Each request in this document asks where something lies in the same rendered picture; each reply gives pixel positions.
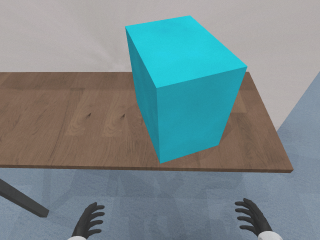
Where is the carton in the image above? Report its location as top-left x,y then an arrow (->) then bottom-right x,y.
125,15 -> 248,164

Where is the robot left hand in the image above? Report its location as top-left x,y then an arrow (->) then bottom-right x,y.
71,202 -> 105,239

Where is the table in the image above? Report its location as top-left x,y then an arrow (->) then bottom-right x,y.
0,72 -> 294,218

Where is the robot right hand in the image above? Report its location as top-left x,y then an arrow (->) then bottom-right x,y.
235,198 -> 273,237

